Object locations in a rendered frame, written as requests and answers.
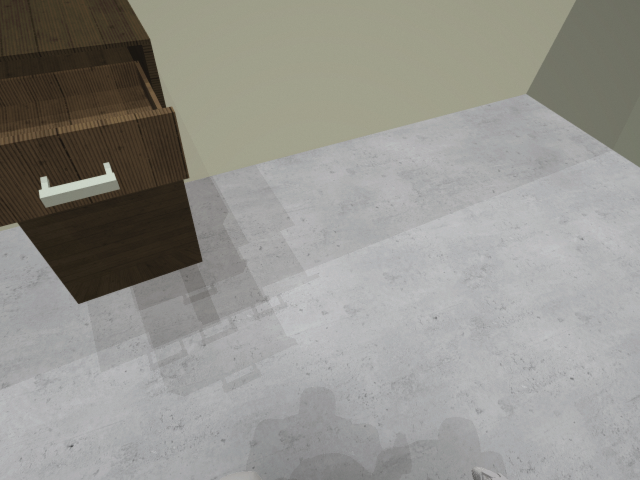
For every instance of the drawer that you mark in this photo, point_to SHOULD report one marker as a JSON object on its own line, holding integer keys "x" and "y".
{"x": 66, "y": 124}

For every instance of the cabinet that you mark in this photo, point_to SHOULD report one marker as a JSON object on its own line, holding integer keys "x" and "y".
{"x": 106, "y": 246}

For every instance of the handle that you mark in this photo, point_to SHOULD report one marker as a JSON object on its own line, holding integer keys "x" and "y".
{"x": 51, "y": 196}

